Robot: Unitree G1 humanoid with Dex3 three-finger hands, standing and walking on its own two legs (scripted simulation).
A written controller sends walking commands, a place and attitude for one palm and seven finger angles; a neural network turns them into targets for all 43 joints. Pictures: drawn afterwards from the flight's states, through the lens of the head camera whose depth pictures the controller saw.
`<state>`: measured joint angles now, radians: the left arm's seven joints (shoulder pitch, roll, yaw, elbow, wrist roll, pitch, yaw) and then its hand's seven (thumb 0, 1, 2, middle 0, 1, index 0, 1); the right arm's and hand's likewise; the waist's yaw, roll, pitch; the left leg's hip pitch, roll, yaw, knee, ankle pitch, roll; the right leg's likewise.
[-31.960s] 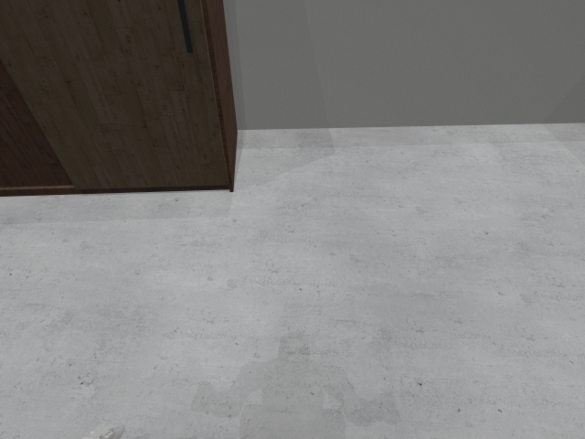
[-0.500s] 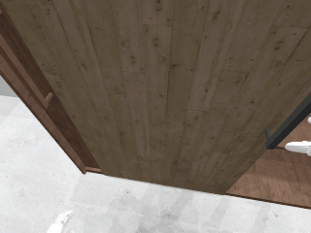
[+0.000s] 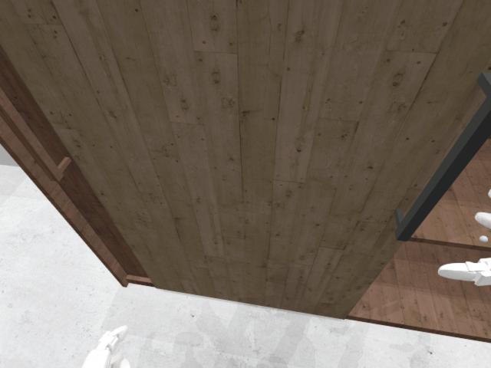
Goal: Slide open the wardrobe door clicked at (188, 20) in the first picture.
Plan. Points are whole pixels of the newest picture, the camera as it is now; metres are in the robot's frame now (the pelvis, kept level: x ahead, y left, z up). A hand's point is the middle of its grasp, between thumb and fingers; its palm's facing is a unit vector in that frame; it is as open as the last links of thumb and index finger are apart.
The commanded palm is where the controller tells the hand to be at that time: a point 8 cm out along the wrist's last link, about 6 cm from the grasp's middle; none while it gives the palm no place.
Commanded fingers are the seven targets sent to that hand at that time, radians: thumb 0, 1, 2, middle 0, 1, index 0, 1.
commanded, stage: slip the hand off the handle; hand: right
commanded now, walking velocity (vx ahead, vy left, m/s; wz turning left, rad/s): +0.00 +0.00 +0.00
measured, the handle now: (436, 173) +0.39 -0.28 +0.13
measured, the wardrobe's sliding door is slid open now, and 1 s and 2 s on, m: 0.57 0.57 0.57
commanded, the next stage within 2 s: draw the hand back to the body in 0.34 s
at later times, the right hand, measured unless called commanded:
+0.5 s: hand out of the picture +0.21 -0.31 +0.10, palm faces +0.50 +0.85 -0.17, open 14.7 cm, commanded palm +0.17 -0.34 +0.11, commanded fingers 0.00 0.55 -0.20 0.25 1.15 0.25 1.15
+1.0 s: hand out of the picture +0.19 -0.27 +0.13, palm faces +0.26 +0.96 -0.11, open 14.5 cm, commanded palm +0.15 -0.31 +0.14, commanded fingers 0.00 0.26 -0.34 0.24 0.98 0.24 0.98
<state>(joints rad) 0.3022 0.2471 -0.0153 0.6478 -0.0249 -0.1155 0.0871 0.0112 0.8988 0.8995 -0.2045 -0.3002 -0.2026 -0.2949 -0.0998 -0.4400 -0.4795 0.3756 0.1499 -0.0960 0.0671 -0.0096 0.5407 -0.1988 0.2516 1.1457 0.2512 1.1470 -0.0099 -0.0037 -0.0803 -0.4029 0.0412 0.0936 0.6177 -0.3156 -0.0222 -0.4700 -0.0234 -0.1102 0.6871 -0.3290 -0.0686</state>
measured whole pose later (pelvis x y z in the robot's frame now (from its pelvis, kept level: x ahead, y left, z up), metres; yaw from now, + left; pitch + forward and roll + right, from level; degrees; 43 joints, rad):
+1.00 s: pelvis -0.01 +0.04 +0.00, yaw -2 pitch +0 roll +2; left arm 0.28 0.30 -0.02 0.66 -0.07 -0.34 0.12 0.01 0.90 0.90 -0.20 -0.30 -0.20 -0.29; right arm 0.23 -0.41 -0.51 0.05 0.37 -0.08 0.36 -0.01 0.50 -0.22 0.25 1.12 0.25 1.12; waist -0.05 -0.05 -0.06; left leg -0.28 0.00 0.13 0.61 -0.32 0.02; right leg -0.36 -0.06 -0.06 0.68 -0.31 -0.02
